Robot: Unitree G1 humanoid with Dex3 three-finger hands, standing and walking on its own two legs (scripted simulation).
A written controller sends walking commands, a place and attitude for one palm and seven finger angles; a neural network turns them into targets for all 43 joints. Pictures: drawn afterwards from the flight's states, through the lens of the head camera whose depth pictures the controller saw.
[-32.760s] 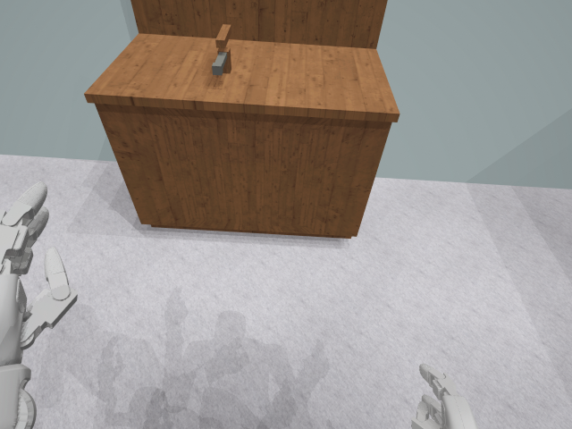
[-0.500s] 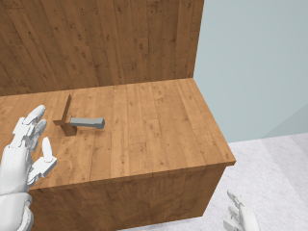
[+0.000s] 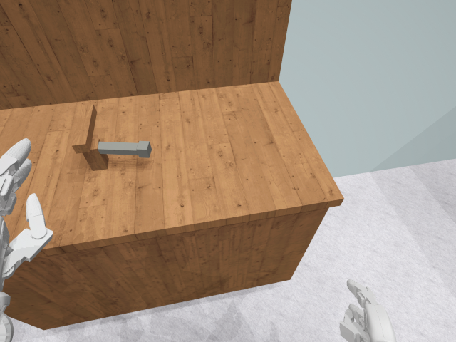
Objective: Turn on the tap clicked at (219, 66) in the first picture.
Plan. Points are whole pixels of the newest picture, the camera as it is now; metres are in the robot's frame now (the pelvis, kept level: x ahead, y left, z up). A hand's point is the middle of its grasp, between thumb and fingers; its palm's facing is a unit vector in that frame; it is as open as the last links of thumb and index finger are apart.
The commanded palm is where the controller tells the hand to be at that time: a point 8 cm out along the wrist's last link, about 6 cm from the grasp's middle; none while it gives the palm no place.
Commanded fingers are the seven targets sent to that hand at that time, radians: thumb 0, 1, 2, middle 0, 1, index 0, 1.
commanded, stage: step back with the hand held close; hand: left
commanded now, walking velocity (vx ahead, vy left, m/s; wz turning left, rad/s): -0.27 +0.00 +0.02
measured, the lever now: (144, 149) +0.51 +0.25 +0.01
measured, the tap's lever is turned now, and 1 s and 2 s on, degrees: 76 76 76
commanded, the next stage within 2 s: stop stepping back and stand still in 0.76 s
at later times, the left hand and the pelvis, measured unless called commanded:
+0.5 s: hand (25, 290) +0.14 +0.24 +0.16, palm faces +0.41 -0.82 -0.39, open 7.4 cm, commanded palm +0.09 +0.29 +0.18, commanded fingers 0.00 0.90 0.90 -0.20 -0.30 -0.20 -0.30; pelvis -0.06 +0.00 -0.01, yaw +3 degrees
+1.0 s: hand out of the picture +0.03 +0.20 +0.16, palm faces +0.30 -0.86 -0.42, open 7.4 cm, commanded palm -0.02 +0.25 +0.18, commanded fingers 0.00 0.90 0.90 -0.20 -0.30 -0.20 -0.30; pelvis -0.18 -0.03 +0.00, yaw +0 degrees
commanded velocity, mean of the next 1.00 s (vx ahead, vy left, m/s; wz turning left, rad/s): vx -0.26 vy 0.01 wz -0.03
